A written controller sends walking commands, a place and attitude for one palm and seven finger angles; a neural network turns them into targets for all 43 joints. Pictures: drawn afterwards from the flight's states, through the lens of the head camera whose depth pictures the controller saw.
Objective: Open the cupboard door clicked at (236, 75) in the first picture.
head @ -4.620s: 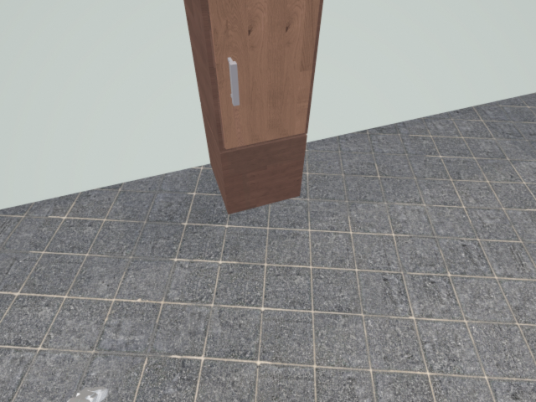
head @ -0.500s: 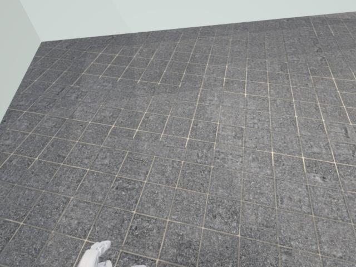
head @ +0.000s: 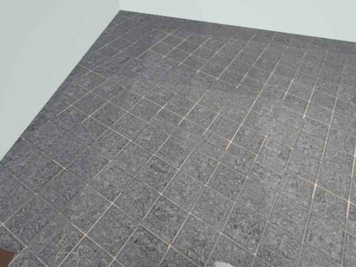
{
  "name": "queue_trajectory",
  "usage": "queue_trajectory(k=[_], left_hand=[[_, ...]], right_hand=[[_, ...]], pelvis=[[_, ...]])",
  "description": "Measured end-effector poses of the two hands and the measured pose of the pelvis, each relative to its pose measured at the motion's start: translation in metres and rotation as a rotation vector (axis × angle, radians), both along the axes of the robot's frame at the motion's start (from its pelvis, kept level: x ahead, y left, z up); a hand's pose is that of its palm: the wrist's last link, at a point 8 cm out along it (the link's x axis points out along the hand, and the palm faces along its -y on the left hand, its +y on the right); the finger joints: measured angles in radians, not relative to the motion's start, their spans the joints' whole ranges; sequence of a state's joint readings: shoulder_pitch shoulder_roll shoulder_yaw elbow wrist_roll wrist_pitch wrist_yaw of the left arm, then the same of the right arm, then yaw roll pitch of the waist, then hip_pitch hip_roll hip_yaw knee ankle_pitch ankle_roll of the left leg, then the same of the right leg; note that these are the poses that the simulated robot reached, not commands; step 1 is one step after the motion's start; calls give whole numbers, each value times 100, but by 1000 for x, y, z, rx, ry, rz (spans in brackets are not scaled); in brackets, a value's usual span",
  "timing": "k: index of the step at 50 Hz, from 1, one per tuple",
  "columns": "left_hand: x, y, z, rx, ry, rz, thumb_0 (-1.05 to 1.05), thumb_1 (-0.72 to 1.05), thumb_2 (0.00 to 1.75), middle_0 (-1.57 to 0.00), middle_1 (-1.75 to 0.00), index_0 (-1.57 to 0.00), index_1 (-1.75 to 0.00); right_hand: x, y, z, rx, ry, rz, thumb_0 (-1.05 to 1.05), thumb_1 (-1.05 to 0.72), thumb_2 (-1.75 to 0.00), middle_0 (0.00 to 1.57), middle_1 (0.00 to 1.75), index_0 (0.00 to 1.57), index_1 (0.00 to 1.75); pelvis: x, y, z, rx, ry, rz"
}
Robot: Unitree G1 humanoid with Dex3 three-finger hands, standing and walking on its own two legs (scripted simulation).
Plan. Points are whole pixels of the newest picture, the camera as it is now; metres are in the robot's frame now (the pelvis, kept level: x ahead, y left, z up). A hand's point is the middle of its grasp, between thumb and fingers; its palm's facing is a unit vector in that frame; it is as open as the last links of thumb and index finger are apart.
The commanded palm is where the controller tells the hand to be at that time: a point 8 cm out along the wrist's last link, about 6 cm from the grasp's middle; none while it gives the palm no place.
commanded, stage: turn to face it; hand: left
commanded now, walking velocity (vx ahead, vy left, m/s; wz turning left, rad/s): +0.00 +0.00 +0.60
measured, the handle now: out of the picture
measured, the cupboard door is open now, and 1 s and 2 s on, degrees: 0 0 0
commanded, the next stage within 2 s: none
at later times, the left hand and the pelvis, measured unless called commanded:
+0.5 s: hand out of the picture -0.05 +0.16 -0.17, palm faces +0.36 -0.90 -0.24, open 7.4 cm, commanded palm none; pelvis -0.03 -0.05 -0.01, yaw +21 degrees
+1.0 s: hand out of the picture -0.06 +0.20 -0.15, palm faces +0.59 -0.75 -0.29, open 7.4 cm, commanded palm none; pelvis -0.03 -0.05 -0.02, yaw +38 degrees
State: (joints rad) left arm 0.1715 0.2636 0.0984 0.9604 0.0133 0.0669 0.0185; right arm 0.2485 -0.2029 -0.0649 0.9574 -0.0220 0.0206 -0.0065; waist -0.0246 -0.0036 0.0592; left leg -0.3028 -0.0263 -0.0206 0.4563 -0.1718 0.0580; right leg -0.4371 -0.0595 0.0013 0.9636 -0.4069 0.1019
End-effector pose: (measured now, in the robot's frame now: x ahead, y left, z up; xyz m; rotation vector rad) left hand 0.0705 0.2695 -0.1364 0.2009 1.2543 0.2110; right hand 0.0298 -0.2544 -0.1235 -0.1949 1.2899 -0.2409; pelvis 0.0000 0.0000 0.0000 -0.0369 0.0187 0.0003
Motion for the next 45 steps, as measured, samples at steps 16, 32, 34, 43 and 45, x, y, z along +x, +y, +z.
queue_trajectory(k=[16, 32, 34, 43, 45], left_hand=[[-70, -68, 20, 30, -99, 160, 0, 91, 90, -20, -30, -20, -30], [-204, -40, -23, -30, 75, 464, 0, 91, 90, -20, -30, -20, -30], [-210, -33, -19, -24, 81, 489, 1, 91, 90, -20, -30, -20, -30], [-187, -22, 6, 29, -56, 539, 1, 91, 90, -20, -30, -19, -30], [-177, -25, 10, 44, -90, 545, 1, 91, 90, -20, -30, -19, -30]], right_hand=[[73, -52, -15, 53, -88, 241, 1, -91, -90, 20, 30, 19, 30], [136, 46, -6, 34, -141, 567, 1, -90, -90, 20, 30, 19, 30], [135, 54, -1, 31, -147, 585, 1, -90, -90, 20, 30, 20, 30], [131, 60, -4, 55, -84, 644, 1, -90, -90, 21, 30, 20, 30], [133, 56, -10, 63, -69, 652, 1, -90, -90, 21, 30, 20, 30]], pelvis=[[-25, -54, -4, 58, -24, 227], [-44, -23, -19, 49, -6, 440], [-46, -21, -14, 37, -7, 463], [-43, -26, -5, 28, -3, 567], [-40, -31, -6, 32, -1, 594]])
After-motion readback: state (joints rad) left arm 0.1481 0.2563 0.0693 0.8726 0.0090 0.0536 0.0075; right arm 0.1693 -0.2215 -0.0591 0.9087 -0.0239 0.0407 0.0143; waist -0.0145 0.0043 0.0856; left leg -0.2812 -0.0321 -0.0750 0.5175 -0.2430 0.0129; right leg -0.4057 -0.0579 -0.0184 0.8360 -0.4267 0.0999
